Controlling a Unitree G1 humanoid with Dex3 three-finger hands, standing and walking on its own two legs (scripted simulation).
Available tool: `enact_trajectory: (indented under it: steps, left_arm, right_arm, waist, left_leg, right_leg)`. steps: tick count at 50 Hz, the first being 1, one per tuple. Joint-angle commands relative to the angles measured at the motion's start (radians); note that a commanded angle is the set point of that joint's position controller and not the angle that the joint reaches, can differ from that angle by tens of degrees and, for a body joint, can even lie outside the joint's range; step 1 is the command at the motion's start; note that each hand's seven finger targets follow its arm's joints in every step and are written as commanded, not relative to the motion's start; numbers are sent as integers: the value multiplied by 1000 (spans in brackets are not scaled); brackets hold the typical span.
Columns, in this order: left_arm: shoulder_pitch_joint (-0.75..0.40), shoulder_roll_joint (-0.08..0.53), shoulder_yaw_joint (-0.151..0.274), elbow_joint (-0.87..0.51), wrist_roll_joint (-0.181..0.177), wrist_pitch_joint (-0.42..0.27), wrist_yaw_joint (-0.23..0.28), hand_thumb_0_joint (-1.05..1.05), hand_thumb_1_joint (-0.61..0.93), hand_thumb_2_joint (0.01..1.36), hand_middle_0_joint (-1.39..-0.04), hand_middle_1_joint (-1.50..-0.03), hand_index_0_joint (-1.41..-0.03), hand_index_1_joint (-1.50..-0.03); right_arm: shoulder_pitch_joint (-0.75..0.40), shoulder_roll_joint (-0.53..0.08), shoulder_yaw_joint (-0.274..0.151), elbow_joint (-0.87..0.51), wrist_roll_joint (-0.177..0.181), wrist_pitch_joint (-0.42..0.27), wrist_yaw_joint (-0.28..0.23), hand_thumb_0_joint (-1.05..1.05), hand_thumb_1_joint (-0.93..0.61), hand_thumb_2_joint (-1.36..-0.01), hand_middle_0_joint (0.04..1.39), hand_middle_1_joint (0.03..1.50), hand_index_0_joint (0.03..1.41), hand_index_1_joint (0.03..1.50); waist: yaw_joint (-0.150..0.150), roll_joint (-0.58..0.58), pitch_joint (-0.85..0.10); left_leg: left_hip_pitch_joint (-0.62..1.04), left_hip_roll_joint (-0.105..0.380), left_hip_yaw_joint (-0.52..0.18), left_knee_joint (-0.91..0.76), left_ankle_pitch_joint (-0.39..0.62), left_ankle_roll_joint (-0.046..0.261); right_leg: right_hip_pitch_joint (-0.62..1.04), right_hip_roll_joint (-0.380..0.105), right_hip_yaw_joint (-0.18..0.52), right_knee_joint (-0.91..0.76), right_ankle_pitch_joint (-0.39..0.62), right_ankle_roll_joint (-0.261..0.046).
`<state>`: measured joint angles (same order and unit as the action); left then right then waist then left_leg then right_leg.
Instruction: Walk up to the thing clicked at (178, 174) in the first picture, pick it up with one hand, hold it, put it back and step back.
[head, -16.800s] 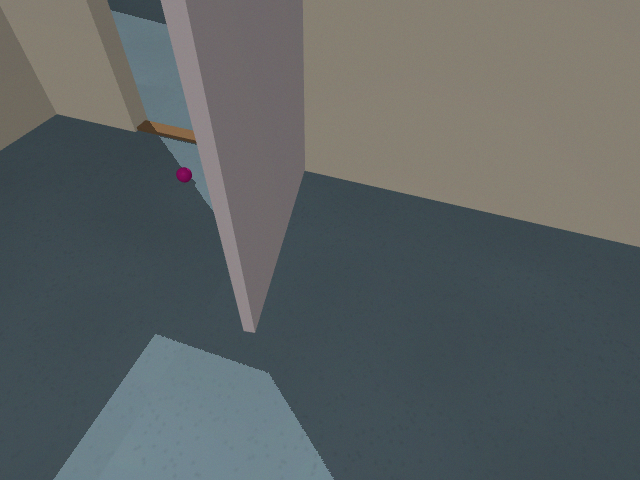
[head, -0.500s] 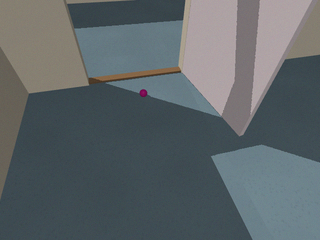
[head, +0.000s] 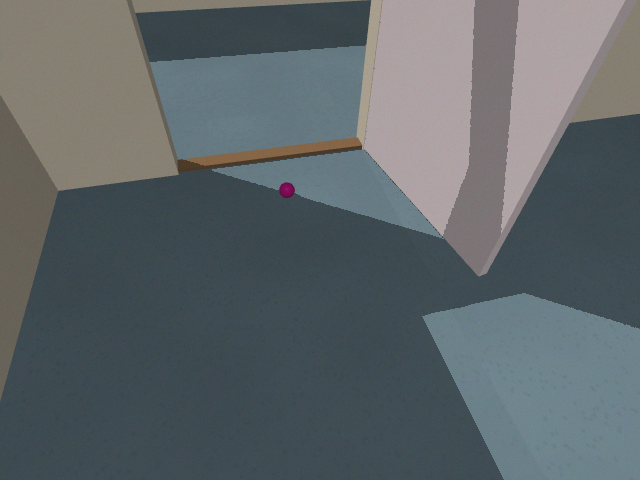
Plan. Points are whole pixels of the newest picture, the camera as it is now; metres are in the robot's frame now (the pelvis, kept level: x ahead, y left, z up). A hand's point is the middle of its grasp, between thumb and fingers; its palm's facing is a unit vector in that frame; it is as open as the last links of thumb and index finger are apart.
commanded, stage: stand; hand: left
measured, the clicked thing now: (287, 190) +1.49 +0.19 -0.75
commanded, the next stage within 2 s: walk up in 0.16 s
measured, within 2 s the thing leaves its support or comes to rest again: neither
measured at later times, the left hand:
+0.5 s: hand out of the picture +0.13 +0.24 -0.14, palm faces -0.04 -0.89 -0.45, open 7.4 cm
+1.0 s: hand (186, 393) +0.30 +0.23 -0.18, palm faces +0.00 -0.94 -0.35, open 7.4 cm
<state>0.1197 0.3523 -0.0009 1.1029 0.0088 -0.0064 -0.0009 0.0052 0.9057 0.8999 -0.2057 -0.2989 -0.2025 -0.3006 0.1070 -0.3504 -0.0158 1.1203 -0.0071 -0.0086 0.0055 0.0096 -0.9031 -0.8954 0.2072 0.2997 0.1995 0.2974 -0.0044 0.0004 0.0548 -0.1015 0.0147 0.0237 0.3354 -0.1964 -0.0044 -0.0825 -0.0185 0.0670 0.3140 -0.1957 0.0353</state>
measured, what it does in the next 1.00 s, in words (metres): walks ahead: right foot, then left foot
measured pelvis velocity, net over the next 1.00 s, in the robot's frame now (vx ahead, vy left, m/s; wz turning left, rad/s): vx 0.28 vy -0.05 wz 0.01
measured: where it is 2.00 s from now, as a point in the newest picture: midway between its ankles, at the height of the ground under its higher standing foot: (338, 338)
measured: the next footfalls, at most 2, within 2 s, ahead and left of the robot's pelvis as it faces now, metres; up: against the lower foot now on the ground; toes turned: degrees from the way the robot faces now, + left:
right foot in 0.44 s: +0.14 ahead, -0.18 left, +0.00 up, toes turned -7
left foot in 0.90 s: +0.40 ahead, +0.08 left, +0.00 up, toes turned +5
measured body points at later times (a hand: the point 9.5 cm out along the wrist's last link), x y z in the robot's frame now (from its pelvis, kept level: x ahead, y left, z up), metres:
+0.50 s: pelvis +0.06 -0.07 -0.03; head +0.05 -0.09 +0.42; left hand +0.13 +0.28 -0.11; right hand +0.07 -0.41 -0.16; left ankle +0.00 +0.10 -0.72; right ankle +0.10 -0.18 -0.75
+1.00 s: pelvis +0.28 -0.05 -0.03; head +0.31 -0.03 +0.42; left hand +0.30 +0.28 -0.15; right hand +0.39 -0.36 -0.12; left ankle +0.36 +0.08 -0.75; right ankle +0.14 -0.18 -0.68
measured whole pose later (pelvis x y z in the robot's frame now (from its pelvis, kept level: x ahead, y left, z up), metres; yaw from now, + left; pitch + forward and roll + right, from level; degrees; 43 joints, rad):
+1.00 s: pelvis +0.28 -0.05 -0.03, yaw +1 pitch -3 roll +0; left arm 0.30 0.41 0.05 0.92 -0.01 -0.04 -0.03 0.01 0.90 0.90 -0.21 -0.30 -0.20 -0.30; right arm 0.19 -0.39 -0.08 0.85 -0.02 -0.07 0.07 0.01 -0.90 -0.90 0.21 0.30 0.20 0.30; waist 0.02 -0.02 0.12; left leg -0.38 0.05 0.06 0.63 -0.21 0.02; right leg -0.21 -0.01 0.01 1.07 -0.48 -0.04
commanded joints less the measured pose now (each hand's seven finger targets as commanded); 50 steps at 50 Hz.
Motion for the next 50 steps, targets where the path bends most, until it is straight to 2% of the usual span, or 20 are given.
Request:
enact_trajectory:
  steps: [1, 7, 8, 9, 11, 18, 21, 22, 23, 24, 26, 29, 31, 39, 42, 44, 45, 46, 47, 50]
  left_arm:
    - [-19, 210, 41, -49, 1, -20, 16, 0, 900, 900, -200, -300, -200, -300]
    - [-16, 214, 42, -52, 2, -20, 13, 0, 900, 900, -200, -300, -200, -300]
    - [12, 298, 95, -114, 19, -31, -18, 0, 900, 900, -200, -300, -200, -300]
    - [-58, 279, 92, -129, 28, -28, -30, 0, 900, 900, -200, -300, -200, -300]
    - [-133, 264, 99, -182, 39, -28, -45, 0, 900, 900, -200, -300, -200, -300]
    - [58, 254, 120, -163, 19, -43, -92, 0, 900, 900, -200, -300, -200, -300]
    - [323, 294, 154, -77, 20, -56, -67, 0, 900, 900, -200, -300, -200, -300]
    - [433, 368, 178, -65, 31, -65, -48, 0, 900, 900, -200, -300, -200, -300]
    - [387, 436, 182, -117, 41, -75, -38, 0, 900, 900, -200, -300, -200, -300]
    - [215, 458, 168, -180, 27, -76, -36, 0, 900, 900, -200, -300, -200, -300]
    - [83, 379, 149, -211, 11, -87, -33, 0, 900, 900, -200, -300, -200, -300]
    - [91, 323, 136, -219, 5, -98, -30, 0, 900, 900, -200, -300, -200, -300]
    - [105, 326, 142, -232, 9, -106, -26, 0, 900, 900, -200, -300, -200, -300]
    - [203, 333, 155, -237, 7, -104, -30, 0, 900, 900, -200, -300, -200, -300]
    - [202, 336, 144, -253, 6, -99, -28, 0, 900, 900, -200, -300, -200, -300]
    - [206, 329, 130, -260, -3, -90, -23, 0, 900, 900, -200, -300, -200, -300]
    - [233, 292, 112, -270, -7, -84, -19, 0, 900, 900, -200, -300, -200, -300]
    - [263, 231, 98, -289, -25, -80, -19, 0, 900, 900, -200, -300, -200, -300]
    - [248, 239, 108, -301, -37, -80, -13, 0, 900, 900, -200, -300, -200, -300]
    - [215, 285, 94, -279, -34, -82, -17, 0, 900, 900, -200, -300, -200, -300]
  right_arm:
    - [-27, -213, -38, -59, 1, -20, -12, 0, -900, -900, 200, 300, 200, 300]
    - [-28, -215, -41, -60, 1, -22, -11, 0, -900, -900, 200, 300, 200, 300]
    - [47, -312, -105, -116, -18, -40, 12, 0, -900, -900, 200, 300, 200, 300]
    - [106, -339, -124, -89, -27, -44, 20, 0, -900, -900, 200, 300, 200, 300]
    - [160, -367, -153, -114, -29, -51, 23, 0, -900, -900, 200, 300, 200, 300]
    - [-9, -318, -143, -230, -42, -57, 43, 0, -900, -900, 200, 300, 200, 300]
    - [-32, -258, -123, -253, -43, -40, 44, 0, -900, -900, 200, 300, 200, 300]
    - [4, -178, -94, -266, -45, -37, 44, 0, -900, -900, 200, 300, 200, 300]
    - [9, -175, -87, -291, -20, -30, 44, 0, -900, -900, 200, 300, 200, 300]
    - [4, -265, -109, -281, -16, -27, 41, 0, -900, -900, 200, 300, 200, 300]
    - [109, -309, -122, -214, 0, -32, 49, 0, -900, -900, 200, 300, 200, 300]
    - [212, -282, -119, -170, -2, -27, 63, 0, -900, -900, 200, 300, 200, 300]
    - [168, -272, -118, -203, -9, -26, 74, 0, -900, -900, 200, 300, 200, 300]
    - [-7, -233, -105, -305, -28, -41, 94, 0, -900, -900, 200, 300, 200, 300]
    - [-14, -230, -110, -317, -26, -48, 89, 0, -900, -900, 200, 300, 200, 300]
    - [100, -234, -118, -292, -31, -56, 74, 0, -900, -900, 200, 300, 200, 300]
    - [257, -283, -139, -253, -39, -64, 63, 0, -900, -900, 200, 300, 200, 300]
    - [382, -373, -173, -251, -49, -69, 50, 0, -900, -900, 200, 300, 200, 300]
    - [414, -431, -184, -268, -20, -74, 46, 0, -900, -900, 200, 300, 200, 300]
    - [228, -348, -149, -329, 13, -67, 27, 0, -900, -900, 200, 300, 200, 300]
  waist:
    - [-1, 6, -69]
    - [1, 5, -78]
    - [-18, 20, -177]
    - [-61, 92, -86]
    - [-98, 144, 73]
    - [33, 202, 15]
    - [158, -28, -77]
    - [204, -315, -85]
    - [183, -326, -42]
    - [105, -164, 75]
    - [12, -100, 107]
    - [-8, -121, 56]
    - [3, -104, 84]
    - [75, -71, 79]
    - [65, -70, 55]
    - [-1, -27, -17]
    - [-63, 66, -114]
    - [-121, 256, -212]
    - [-127, 302, -250]
    - [-41, 97, -108]
  left_leg:
    - [36, 117, -82, -56, 171, 28]
    - [39, 117, -87, -58, 147, 28]
    - [120, 110, -123, -19, -389, 98]
    - [165, 170, -211, -97, -586, 137]
    - [145, 394, -435, -234, -591, 249]
    - [-136, 228, -112, -151, -408, 176]
    - [-409, 116, 7, 259, -498, 122]
    - [-580, -10, 97, 624, -525, 90]
    - [-673, -93, -93, 839, -425, 48]
    - [-614, -3, -211, 852, -311, 44]
    - [-551, 46, -195, 800, -149, 32]
    - [-432, 41, -169, 696, -42, 5]
    - [-463, 54, -164, 616, -35, -11]
    - [-462, 89, -30, 270, 60, 5]
    - [-359, 71, 27, 235, 36, 39]
    - [-169, 4, 85, 152, 16, 68]
    - [80, -9, 65, 158, 4, 116]
    - [314, 203, -282, 103, -124, 207]
    - [405, 400, -706, -33, -98, 319]
    - [133, 345, -345, -25, -12, 260]
  right_leg:
    - [-26, -99, 48, -30, 196, -51]
    - [-28, -100, 55, -38, 168, -54]
    - [-93, -24, 25, 87, -302, -86]
    - [-322, 4, -28, 200, -386, -76]
    - [-602, -26, -24, 497, -309, -56]
    - [-196, -48, -98, 310, -148, -46]
    - [240, 6, -145, 201, -73, -47]
    - [317, -108, 57, 37, -397, -74]
    - [149, -376, 590, -232, -793, -153]
    - [-66, -447, 697, -309, -907, -227]
    - [-98, -309, 395, -243, -639, -173]
    - [-124, -235, 158, -209, -382, -154]
    - [-124, -255, 129, -224, -386, -205]
    - [59, -218, -45, -111, -55, -203]
    - [64, -241, -65, -21, 194, -204]
    - [42, -190, -133, 233, 442, -185]
    - [-85, -138, -169, 478, 440, -154]
    - [-359, -25, -210, 796, 192, -95]
    - [-559, 126, -79, 942, -326, -80]
    - [-526, -28, 56, 934, -217, -92]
